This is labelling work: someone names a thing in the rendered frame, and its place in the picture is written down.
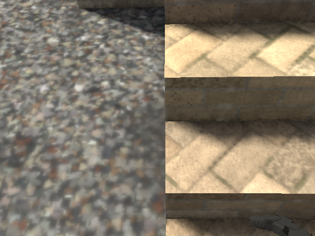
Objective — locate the stairs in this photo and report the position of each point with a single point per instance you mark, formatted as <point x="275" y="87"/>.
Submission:
<point x="239" y="97"/>

